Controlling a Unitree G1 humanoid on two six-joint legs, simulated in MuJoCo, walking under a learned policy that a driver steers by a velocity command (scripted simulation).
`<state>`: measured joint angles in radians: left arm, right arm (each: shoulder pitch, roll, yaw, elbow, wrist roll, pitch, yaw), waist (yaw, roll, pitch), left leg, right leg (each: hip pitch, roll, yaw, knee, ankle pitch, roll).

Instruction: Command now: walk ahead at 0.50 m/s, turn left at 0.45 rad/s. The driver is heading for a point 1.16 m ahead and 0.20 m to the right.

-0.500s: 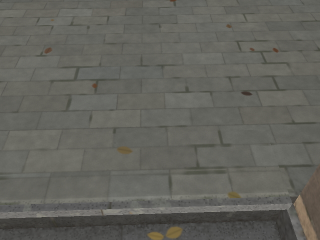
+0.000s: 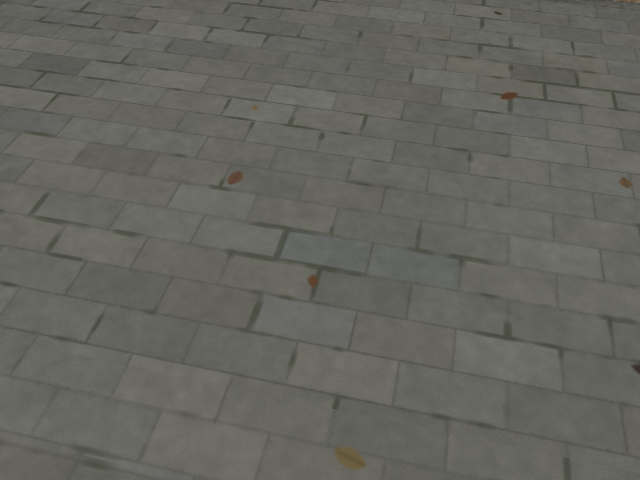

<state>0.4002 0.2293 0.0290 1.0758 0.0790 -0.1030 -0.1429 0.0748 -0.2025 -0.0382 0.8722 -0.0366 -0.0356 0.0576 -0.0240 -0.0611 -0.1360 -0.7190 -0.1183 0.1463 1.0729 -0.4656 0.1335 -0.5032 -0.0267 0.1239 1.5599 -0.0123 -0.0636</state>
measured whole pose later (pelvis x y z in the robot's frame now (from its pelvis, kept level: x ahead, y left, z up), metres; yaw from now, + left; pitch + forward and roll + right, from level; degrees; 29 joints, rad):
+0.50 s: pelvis +0.26 -0.04 +0.14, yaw +6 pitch +7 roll -4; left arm -0.03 0.17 -0.03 0.68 0.06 -0.05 -0.09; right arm 0.46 -0.22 -0.02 1.09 -0.07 -0.10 0.14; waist -0.01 0.08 -0.11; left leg -0.21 0.00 -0.14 0.75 -0.04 0.13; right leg -0.89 0.03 -0.13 1.22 -0.47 -0.09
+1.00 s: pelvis +0.54 +0.01 +0.24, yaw +4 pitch +4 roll +0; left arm 0.45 0.16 0.04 0.98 0.03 -0.14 -0.05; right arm -0.13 -0.21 -0.06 0.71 -0.03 -0.09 0.04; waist 0.10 0.01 -0.04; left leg -0.52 0.03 0.08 0.57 -0.10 0.07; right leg -0.01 -0.02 0.00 0.50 -0.49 0.00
